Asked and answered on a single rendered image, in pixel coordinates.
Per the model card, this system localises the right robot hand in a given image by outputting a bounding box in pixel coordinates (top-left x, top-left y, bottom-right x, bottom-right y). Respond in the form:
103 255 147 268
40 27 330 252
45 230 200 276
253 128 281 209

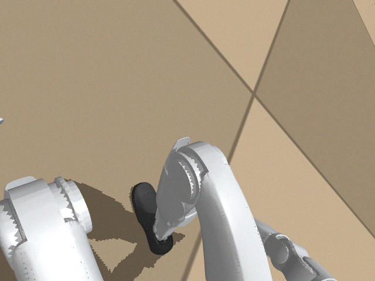
254 218 278 245

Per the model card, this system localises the right robot arm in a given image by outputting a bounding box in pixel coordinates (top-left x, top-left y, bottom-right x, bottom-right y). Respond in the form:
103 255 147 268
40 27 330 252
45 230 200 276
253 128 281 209
264 233 337 281

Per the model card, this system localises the right robot foot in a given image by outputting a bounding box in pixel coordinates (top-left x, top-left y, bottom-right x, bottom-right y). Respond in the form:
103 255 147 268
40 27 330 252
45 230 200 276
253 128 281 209
132 182 173 255

